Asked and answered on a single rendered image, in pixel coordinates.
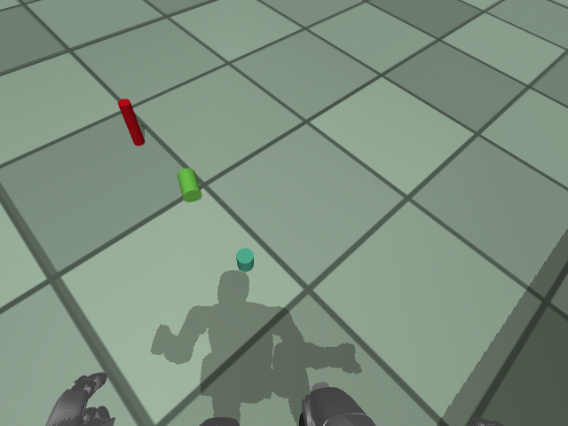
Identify left robot hand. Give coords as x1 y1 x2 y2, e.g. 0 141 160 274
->
45 373 115 426

